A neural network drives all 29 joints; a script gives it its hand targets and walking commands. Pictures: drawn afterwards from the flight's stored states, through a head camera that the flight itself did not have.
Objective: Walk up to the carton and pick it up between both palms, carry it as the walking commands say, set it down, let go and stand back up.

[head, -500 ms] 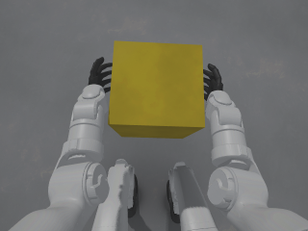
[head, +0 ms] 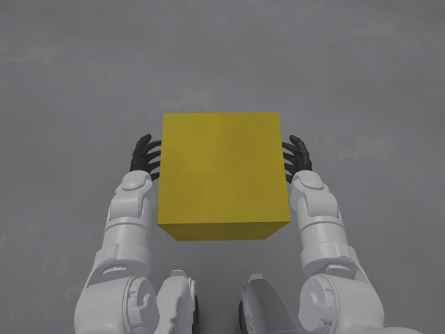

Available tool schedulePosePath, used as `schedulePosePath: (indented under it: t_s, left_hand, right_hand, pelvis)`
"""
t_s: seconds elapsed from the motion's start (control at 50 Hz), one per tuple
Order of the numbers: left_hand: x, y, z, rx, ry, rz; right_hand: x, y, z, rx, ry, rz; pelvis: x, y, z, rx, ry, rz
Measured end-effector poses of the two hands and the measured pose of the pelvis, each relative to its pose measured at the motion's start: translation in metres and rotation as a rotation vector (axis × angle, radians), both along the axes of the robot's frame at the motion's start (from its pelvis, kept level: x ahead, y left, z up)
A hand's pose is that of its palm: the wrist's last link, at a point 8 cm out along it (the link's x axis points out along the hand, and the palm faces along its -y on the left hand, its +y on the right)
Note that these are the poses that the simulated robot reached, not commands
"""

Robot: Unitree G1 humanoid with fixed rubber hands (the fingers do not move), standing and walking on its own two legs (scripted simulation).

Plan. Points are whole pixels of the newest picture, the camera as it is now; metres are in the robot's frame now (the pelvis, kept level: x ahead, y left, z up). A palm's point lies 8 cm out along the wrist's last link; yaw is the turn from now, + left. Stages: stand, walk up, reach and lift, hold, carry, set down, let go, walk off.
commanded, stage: reach and lift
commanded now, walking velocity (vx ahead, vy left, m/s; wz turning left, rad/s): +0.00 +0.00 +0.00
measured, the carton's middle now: (221, 185) +0.40 +0.00 -0.09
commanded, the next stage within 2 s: none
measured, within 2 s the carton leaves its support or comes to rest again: neither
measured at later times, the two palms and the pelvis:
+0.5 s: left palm (128, 169) +0.37 +0.16 +0.04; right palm (314, 170) +0.36 -0.14 +0.05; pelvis +0.01 +0.01 +0.05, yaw +0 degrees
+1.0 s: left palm (116, 169) +0.34 +0.15 +0.11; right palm (339, 168) +0.34 -0.15 +0.12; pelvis +0.02 +0.00 +0.09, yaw +1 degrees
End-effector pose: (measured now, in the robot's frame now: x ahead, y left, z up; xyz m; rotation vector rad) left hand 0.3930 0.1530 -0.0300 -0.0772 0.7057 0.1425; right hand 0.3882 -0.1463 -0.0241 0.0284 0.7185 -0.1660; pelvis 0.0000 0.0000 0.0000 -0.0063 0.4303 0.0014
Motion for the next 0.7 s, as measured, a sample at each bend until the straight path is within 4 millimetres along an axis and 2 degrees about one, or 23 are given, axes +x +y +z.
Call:
schedulePosePath:
  t_s: [0.16,0.4,0.54,0.7]
  left_hand:
    - [-0.016,0.002,0.008,0.001,0.028,-0.007]
    - [-0.019,0.005,0.061,-0.005,-0.029,-0.006]
    - [-0.024,0.003,0.076,-0.018,-0.002,0.003]
    - [-0.039,0.000,0.090,-0.007,0.010,0.005]
  right_hand:
    - [-0.018,0.002,0.008,-0.015,0.030,0.008]
    - [-0.021,0.005,0.062,-0.004,-0.029,-0.004]
    - [-0.026,0.003,0.077,0.015,-0.003,-0.021]
    - [-0.037,0.001,0.092,-0.010,0.009,0.011]
  pelvis:
    - [0.004,0.003,0.017,-0.007,-0.029,0.001]
    - [0.008,0.006,0.042,-0.014,-0.145,0.003]
    - [0.014,0.005,0.059,-0.014,-0.203,0.006]
    - [0.023,0.001,0.078,-0.010,-0.251,0.008]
